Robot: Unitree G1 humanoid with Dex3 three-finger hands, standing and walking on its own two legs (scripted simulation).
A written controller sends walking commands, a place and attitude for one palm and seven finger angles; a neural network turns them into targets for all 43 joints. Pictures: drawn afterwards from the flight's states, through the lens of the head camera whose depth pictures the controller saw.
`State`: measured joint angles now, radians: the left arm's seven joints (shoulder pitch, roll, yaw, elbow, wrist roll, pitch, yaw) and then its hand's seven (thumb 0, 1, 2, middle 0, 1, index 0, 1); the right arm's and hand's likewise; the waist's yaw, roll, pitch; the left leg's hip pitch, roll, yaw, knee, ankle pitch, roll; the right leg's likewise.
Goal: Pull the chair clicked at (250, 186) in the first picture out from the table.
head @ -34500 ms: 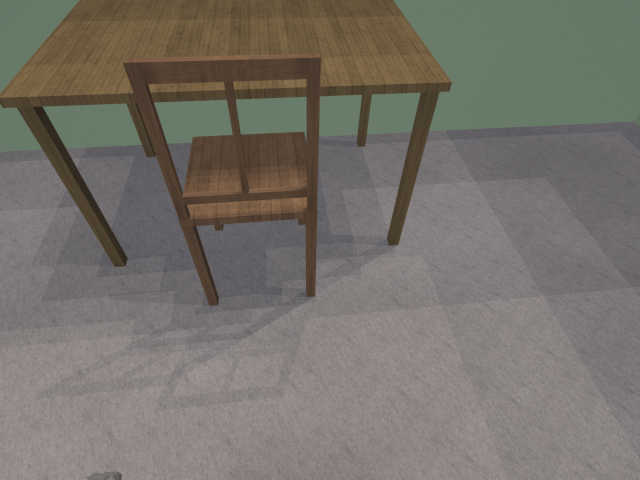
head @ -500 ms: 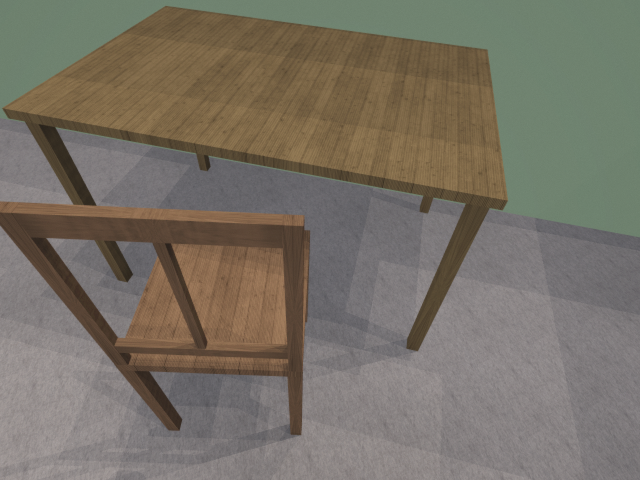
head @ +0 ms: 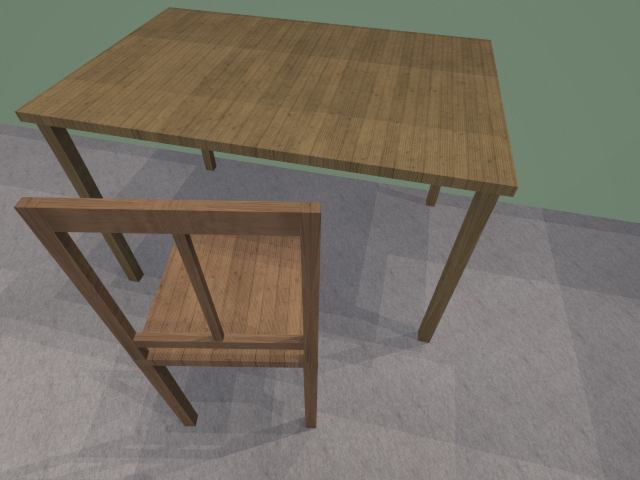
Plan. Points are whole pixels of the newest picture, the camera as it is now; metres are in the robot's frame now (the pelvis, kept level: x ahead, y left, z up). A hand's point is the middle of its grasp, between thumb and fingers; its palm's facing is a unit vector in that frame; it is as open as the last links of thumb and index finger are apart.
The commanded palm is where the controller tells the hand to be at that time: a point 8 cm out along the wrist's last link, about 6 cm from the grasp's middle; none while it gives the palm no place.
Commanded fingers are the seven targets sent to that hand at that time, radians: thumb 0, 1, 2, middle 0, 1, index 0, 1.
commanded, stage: come to a stop and stand still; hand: left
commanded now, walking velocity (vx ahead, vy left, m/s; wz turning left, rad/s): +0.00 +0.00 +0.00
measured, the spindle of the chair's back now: (202, 293) +0.41 +0.22 -0.07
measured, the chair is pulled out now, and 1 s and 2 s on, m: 0.19 0.19 0.19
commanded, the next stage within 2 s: look again from close up in 0.60 s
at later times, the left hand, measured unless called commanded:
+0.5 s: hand out of the picture +0.00 +0.17 -0.17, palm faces -0.01 -0.98 -0.18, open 7.3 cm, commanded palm none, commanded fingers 0.00 0.90 0.90 -0.20 -0.30 -0.20 -0.30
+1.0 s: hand out of the picture +0.00 +0.16 -0.17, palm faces -0.01 -0.98 -0.19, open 7.3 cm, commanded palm none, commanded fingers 0.00 0.90 0.90 -0.20 -0.30 -0.20 -0.30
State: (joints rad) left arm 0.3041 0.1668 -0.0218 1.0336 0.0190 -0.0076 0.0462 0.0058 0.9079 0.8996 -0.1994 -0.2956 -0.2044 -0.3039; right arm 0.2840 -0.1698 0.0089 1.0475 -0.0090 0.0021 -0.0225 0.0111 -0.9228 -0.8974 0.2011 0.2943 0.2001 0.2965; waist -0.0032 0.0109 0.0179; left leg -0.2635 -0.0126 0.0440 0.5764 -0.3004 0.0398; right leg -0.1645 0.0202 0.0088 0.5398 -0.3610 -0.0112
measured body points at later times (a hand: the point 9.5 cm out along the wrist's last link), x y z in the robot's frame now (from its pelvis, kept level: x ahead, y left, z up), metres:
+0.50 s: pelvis +0.01 +0.00 +0.01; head +0.02 +0.01 +0.46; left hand +0.00 +0.22 -0.16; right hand +0.02 -0.23 -0.15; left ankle +0.01 +0.09 -0.73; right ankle -0.04 -0.12 -0.73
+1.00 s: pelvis +0.01 -0.01 +0.01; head +0.02 +0.00 +0.46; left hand +0.00 +0.22 -0.15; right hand +0.02 -0.23 -0.15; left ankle +0.01 +0.09 -0.73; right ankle -0.04 -0.12 -0.73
